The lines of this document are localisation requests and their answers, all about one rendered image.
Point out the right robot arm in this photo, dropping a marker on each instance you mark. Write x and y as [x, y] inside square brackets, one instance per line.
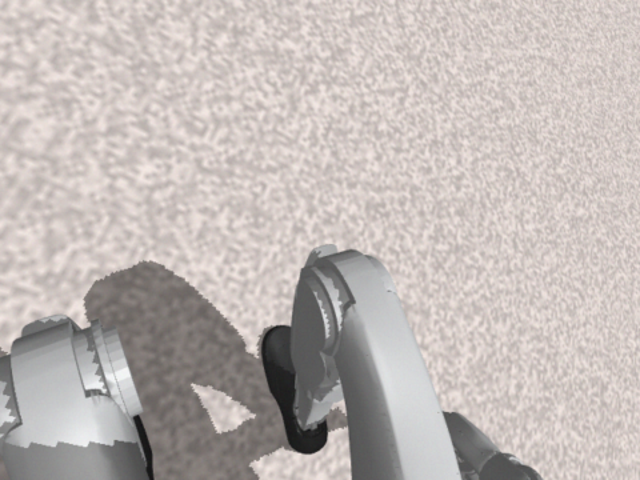
[505, 466]

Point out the right robot foot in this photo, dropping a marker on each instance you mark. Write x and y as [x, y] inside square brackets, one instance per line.
[280, 374]

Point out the left robot foot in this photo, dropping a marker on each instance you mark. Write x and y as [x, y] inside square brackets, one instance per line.
[145, 445]

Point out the right robot hand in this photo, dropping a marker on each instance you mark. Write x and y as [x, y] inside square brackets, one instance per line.
[470, 444]

